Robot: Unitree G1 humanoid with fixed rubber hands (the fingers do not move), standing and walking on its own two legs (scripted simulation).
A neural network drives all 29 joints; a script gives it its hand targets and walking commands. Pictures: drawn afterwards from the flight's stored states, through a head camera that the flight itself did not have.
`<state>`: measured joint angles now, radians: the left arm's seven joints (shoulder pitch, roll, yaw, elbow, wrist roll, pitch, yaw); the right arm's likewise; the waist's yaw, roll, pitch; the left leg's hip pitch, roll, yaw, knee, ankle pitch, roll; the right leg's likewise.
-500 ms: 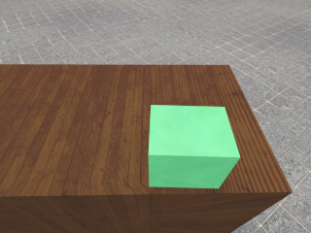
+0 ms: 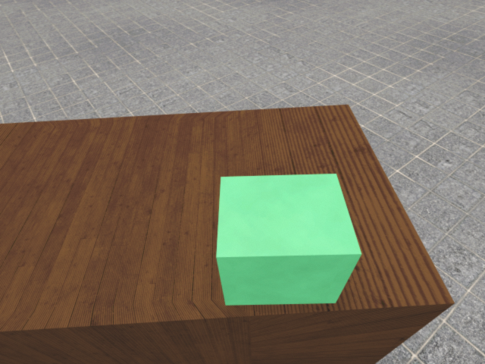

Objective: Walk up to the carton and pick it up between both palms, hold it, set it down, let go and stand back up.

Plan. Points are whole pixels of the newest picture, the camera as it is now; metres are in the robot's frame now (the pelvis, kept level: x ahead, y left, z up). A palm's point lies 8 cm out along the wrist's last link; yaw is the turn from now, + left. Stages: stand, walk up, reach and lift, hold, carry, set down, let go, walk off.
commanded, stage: walk up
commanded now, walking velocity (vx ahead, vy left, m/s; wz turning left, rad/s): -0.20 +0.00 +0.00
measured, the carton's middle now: (279, 241) +0.38 -0.04 -0.04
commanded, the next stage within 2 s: none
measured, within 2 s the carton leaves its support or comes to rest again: neither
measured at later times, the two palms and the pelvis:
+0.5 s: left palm out of the picture -0.02 +0.30 -0.16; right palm out of the picture -0.06 -0.21 -0.11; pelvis -0.07 +0.04 +0.00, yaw +0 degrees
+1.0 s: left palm out of the picture -0.08 +0.17 -0.12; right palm out of the picture -0.14 -0.27 -0.16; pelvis -0.10 -0.05 +0.01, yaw -1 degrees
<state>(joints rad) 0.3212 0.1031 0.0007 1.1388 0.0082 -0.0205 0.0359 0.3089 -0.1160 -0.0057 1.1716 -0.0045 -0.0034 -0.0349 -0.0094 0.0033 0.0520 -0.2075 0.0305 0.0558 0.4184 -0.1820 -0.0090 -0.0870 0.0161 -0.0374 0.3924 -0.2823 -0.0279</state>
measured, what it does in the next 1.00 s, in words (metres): walks backwards: left foot, then right foot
